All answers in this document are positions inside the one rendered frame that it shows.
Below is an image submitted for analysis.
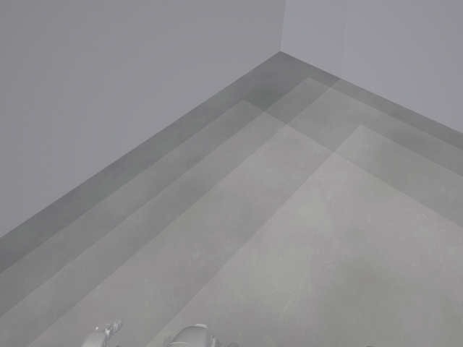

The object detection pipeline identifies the left robot thigh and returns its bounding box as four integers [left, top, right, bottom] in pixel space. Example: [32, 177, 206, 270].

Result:
[167, 326, 216, 347]

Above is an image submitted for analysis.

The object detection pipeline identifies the robot left hand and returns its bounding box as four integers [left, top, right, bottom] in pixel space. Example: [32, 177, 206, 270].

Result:
[81, 319, 123, 347]

